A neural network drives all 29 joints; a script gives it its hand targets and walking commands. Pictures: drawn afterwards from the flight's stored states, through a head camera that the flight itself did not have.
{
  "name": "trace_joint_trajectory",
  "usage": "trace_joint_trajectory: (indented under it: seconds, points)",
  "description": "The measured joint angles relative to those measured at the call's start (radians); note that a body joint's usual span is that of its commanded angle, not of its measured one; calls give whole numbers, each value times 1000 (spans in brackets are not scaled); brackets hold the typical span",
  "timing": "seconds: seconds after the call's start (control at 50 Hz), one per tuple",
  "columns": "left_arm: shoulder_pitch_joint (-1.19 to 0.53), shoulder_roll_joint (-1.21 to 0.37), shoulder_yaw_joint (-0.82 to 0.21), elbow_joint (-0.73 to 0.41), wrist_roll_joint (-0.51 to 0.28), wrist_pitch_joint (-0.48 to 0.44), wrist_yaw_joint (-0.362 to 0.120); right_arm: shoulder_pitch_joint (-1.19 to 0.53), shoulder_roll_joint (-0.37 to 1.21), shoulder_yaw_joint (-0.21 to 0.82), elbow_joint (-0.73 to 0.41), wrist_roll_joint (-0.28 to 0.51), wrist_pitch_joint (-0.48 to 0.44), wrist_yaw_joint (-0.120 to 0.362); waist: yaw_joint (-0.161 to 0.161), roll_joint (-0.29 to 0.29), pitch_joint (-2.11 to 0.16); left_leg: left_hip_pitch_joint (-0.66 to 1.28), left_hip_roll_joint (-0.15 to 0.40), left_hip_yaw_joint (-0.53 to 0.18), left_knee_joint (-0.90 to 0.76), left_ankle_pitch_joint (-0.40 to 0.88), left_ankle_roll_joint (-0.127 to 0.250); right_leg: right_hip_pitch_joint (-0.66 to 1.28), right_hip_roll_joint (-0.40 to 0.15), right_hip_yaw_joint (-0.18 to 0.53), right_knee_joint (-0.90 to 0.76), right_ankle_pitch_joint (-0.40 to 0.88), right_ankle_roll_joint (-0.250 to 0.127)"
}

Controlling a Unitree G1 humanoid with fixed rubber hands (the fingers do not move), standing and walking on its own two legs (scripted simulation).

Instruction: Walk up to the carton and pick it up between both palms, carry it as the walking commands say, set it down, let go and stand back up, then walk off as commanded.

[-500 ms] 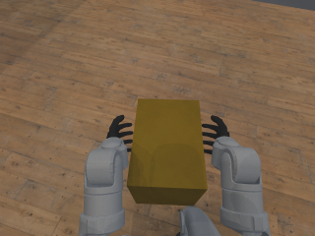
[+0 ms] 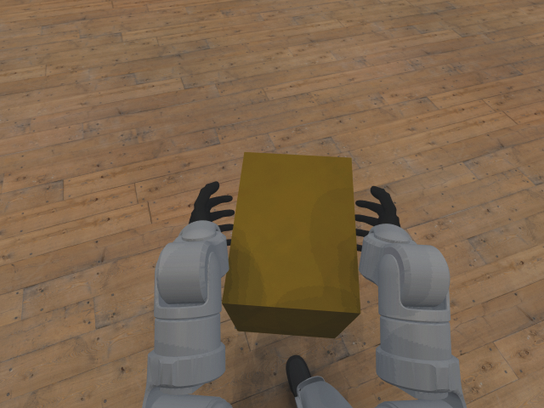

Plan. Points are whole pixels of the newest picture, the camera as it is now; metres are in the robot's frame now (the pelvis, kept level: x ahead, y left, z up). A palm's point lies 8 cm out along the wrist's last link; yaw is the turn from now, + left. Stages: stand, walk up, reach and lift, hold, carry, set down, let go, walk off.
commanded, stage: carry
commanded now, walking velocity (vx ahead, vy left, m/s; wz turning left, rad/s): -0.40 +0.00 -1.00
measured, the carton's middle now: (291, 249) +0.36 -0.03 -0.01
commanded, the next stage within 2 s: none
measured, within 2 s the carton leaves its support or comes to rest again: neither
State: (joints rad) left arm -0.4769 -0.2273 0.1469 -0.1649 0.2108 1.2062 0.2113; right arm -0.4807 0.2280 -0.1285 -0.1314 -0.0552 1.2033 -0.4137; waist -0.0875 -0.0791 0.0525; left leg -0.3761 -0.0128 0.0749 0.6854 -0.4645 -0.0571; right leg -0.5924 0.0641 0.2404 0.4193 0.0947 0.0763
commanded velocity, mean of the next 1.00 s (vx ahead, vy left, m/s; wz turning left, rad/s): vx -0.40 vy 0.00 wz -1.00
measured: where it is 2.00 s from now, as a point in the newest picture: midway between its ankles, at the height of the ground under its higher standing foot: outside the picture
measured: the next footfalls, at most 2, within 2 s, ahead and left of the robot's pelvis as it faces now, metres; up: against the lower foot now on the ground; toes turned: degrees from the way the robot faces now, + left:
right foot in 0.30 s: -0.13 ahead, -0.21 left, +0.00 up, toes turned -21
left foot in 0.62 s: -0.16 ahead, +0.10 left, +0.00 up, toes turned -33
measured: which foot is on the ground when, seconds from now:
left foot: down 0.00-0.30, up 0.32-0.60, down 0.62-0.90, up 0.92-1.00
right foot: down 0.00-0.02, up 0.04-0.28, down 0.30-0.62, up 0.64-0.86, down 0.88-1.00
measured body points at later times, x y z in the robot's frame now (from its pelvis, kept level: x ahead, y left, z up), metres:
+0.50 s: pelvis -0.21 -0.01 +0.01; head -0.16 -0.05 +0.45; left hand +0.13 -0.10 +0.07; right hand -0.01 -0.30 +0.06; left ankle -0.13 +0.11 -0.65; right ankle -0.17 -0.19 -0.71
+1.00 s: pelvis -0.40 +0.09 +0.00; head -0.39 +0.05 +0.45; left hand -0.13 -0.13 +0.08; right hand -0.34 -0.25 +0.06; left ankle -0.25 +0.15 -0.65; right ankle -0.49 -0.04 -0.71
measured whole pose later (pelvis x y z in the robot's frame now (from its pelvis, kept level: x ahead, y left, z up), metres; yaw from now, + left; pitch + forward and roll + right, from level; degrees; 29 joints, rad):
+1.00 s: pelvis -0.40 +0.09 +0.00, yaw -58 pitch +3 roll +1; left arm -0.47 -0.22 0.12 -0.06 0.12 1.22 0.30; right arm -0.42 0.20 -0.14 -0.08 -0.19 1.22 -0.25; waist 0.02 0.01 0.03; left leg -0.64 0.17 0.10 1.10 -0.52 -0.09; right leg -0.48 -0.02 0.08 0.67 -0.24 0.04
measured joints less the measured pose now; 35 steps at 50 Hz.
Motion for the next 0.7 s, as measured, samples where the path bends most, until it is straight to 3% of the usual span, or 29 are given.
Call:
trace_joint_trajectory:
  seconds: [0.02, 0.04, 0.08, 0.12, 0.16, 0.2, 0.26, 0.3, 0.32, 0.34, 0.38, 0.44, 0.48, 0.52, 0.56, 0.6, 0.62, 0.66, 0.7]
  points:
    - [6, 3, 2, -6, 0, 0, 1, 2, 0, 7, 11, -8, -7, 15, 15, -33, 8, 15, -6, 20, -45, 76, 24, -5, -7, -1, -9, -26, 11]
    - [20, 9, 2, -12, -5, 5, -1, 5, -1, 14, 25, -21, -9, 34, 30, -36, 12, 4, 15, 35, -38, 114, 47, -39, 3, -36, 56, -160, 18]
    - [58, 23, -2, -16, -23, 20, -6, 17, -6, 16, 48, -33, 3, 77, 57, 0, 18, -6, 81, 48, -24, 139, 66, -135, 22, -155, 404, -416, 26]
    - [83, 33, -15, -19, -43, 33, -6, 37, -13, 9, 41, -43, 22, 129, 90, 28, 22, 9, 130, 59, -58, 170, 57, -171, 8, -208, 719, -462, 14]
    - [92, 38, -28, -38, -66, 40, 10, 46, -17, 1, 15, -61, 33, 176, 125, 53, 20, 14, 173, 75, -87, 205, 43, -131, -21, -225, 825, -435, 13]
    - [88, 37, -37, -62, -95, 39, 48, 41, -15, 2, -14, -83, 36, 197, 158, 75, 10, -2, 217, 96, -85, 226, 32, -43, -54, -237, 741, -450, 17]
    - [57, 25, -29, -70, -126, 30, 119, 17, -6, 9, -19, -124, 25, 204, 190, 95, -13, -47, 280, 128, -31, 229, 10, 120, -87, -261, 485, -476, 12]
    - [26, 12, -18, -47, -128, 30, 142, 5, -1, 6, 2, -154, 14, 201, 200, 96, -36, -90, 318, 149, 33, 218, -8, 232, -97, -260, 265, -387, 10]
    - [14, 6, -17, -25, -126, 24, 148, 1, -1, 1, 16, -167, 8, 200, 200, 114, -44, -123, 340, 143, 81, 181, -14, 231, -79, -254, 230, -419, -2]
    - [8, 3, -23, 6, -120, 16, 147, 9, -5, -5, 29, -173, 2, 198, 188, 124, -46, -159, 327, 109, 146, 59, -29, 193, -67, -238, 257, -427, -16]
    - [-1, -1, -29, 72, -110, 15, 135, 37, -14, -15, 45, -164, 9, 189, 140, 112, -32, -221, 249, 47, 317, -93, -42, 139, -74, -200, 282, -385, -31]
    - [5, 2, -17, 118, -77, 28, 64, 67, -27, -6, 49, -97, 35, 119, 62, 85, -18, -255, 162, 18, 452, -27, -36, 100, -77, -138, 224, -299, -25]
    - [11, 4, -12, 97, -52, 24, 16, 66, -27, 2, 24, -44, 42, 58, 19, 72, -5, -240, 128, 8, 437, 26, -36, 71, -61, -97, 184, -237, -21]
    - [11, 4, -15, 57, -30, 14, -1, 48, -20, 6, -6, -5, 36, 9, -9, 51, 9, -198, 92, -2, 358, 33, -33, 45, -44, -60, 137, -170, -16]
    - [5, 2, -14, 18, -12, 6, -3, 24, -10, 3, -22, 13, 23, -14, -20, 26, 18, -134, 54, -11, 237, 10, -25, 27, -27, -24, 76, -97, -8]
    - [3, 1, -11, -11, -2, 6, -3, 6, -2, -2, -23, 14, 10, -8, -15, 2, 17, -38, 23, -1, 64, -12, -13, 15, -12, 1, 8, -20, 2]
    - [5, 2, -8, -21, 0, 7, 0, 1, 0, 0, -15, 10, 3, 0, -5, -20, 19, 2, 10, 12, -25, 51, 15, 8, -13, 2, -13, -1, 7]
    - [28, 12, -5, -21, -4, 10, -2, 6, -1, 12, 18, -9, -4, 32, 19, -25, 23, -12, 48, 34, -24, 138, 53, -52, 5, -76, 153, -259, 13]
    - [60, 23, -6, -8, -16, 21, -3, 19, -7, 11, 51, -17, 6, 76, 47, 8, 19, -15, 109, 46, -23, 153, 54, -123, 21, -167, 513, -463, 4]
